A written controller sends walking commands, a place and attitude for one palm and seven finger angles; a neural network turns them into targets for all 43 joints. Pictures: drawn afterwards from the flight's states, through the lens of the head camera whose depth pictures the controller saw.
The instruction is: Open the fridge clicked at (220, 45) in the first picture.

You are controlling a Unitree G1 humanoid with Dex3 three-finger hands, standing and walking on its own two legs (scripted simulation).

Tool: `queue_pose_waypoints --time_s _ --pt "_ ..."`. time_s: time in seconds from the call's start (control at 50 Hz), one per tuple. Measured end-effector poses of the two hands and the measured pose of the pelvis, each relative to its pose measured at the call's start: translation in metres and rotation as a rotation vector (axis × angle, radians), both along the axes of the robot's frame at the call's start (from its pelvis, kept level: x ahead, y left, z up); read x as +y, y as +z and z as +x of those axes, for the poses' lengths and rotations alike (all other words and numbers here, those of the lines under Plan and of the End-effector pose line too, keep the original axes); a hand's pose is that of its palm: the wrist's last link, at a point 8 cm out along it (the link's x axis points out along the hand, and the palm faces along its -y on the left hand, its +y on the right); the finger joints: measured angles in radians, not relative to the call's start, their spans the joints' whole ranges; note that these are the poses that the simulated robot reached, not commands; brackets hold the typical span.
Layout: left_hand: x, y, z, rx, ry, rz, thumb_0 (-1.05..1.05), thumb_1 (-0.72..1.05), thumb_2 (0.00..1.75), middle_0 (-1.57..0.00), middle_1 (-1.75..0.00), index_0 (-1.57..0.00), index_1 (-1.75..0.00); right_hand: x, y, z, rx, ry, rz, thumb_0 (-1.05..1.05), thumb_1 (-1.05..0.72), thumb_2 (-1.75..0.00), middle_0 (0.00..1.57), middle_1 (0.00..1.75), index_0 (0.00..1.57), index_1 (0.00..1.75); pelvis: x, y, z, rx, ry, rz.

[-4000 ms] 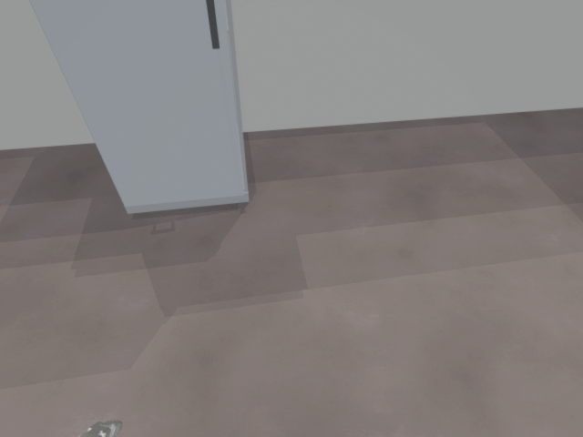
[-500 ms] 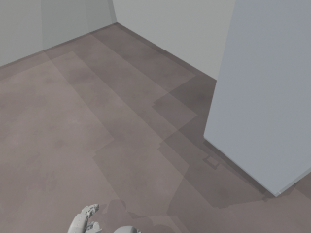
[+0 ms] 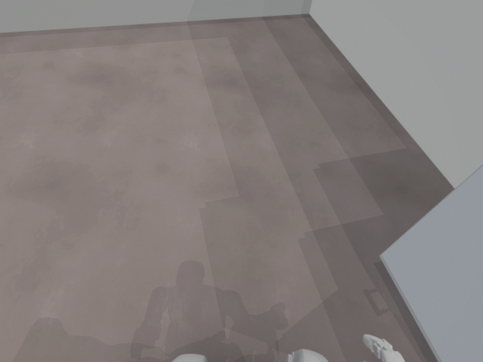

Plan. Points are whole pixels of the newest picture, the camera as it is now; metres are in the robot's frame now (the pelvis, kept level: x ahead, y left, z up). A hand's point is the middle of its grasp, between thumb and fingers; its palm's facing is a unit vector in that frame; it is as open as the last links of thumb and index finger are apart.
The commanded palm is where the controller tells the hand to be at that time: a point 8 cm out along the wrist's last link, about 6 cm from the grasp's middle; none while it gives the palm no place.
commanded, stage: walk to a spot facing it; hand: right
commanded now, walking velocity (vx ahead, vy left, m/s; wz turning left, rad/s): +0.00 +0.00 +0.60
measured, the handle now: out of the picture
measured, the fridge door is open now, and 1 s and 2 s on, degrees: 0 0 0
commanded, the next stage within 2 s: turn to face it in 1.56 s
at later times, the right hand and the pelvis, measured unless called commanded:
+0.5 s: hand out of the picture +0.13 -0.24 -0.16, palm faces -0.23 +0.95 -0.20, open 7.4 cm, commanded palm none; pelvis +0.01 -0.05 +0.01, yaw +18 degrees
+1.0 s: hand (313, 341) +0.19 -0.12 -0.14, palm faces -0.54 +0.80 -0.25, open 7.4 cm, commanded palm none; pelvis -0.01 -0.01 +0.01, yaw +36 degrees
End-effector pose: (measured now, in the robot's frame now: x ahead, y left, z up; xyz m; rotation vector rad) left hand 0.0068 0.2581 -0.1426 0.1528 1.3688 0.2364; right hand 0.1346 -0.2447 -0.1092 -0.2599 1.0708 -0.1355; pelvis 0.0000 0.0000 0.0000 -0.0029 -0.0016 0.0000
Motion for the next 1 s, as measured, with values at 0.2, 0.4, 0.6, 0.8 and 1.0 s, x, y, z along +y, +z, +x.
queue_pose_waypoints --time_s 0.2,0.4,0.6,0.8,1.0 --pt "-0.03 0.025 0.068 -0.243 0.018 0.041 0.01 0.91 0.89 -0.2 -0.3 -0.2 -0.3 -0.016 -0.02 0.001 0.068 0.06 0.059 0.01 -0.9 -0.9 0.2 0.3 0.21 0.3 -0.03 0.0 0.006 0.011 0.121 0.012" --pt "-0.059 0.046 0.038 -0.234 0.094 0.085 0.01 0.91 0.89 -0.21 -0.3 -0.2 -0.3 -0.049 -0.025 0.0 0.162 0.116 0.072 0.01 -0.91 -0.9 0.2 0.3 0.2 0.3 -0.055 0.01 0.011 0.007 0.251 0.034" --pt "-0.058 0.028 -0.043 -0.123 0.311 0.041 0.01 0.91 0.89 -0.21 -0.3 -0.21 -0.3 -0.017 -0.018 0.024 0.219 0.273 0.028 0.01 -0.91 -0.9 0.19 0.3 0.2 0.3 -0.045 0.011 0.008 0.011 0.391 0.029" --pt "-0.032 -0.006 -0.123 -0.016 0.488 -0.001 0.01 0.91 0.89 -0.2 -0.3 -0.2 -0.3 0.063 -0.003 0.069 0.048 0.454 -0.02 0.01 -0.91 -0.9 0.2 0.3 0.2 0.3 -0.013 -0.002 -0.008 -0.004 0.505 -0.002" --pt "-0.018 0.019 -0.105 -0.148 0.543 0.052 0.01 0.91 0.89 -0.2 -0.3 -0.2 -0.3 0.084 0.001 0.074 0.075 0.554 0.0 0.01 -0.91 -0.9 0.2 0.3 0.2 0.3 -0.011 0.01 -0.008 -0.002 0.621 -0.01"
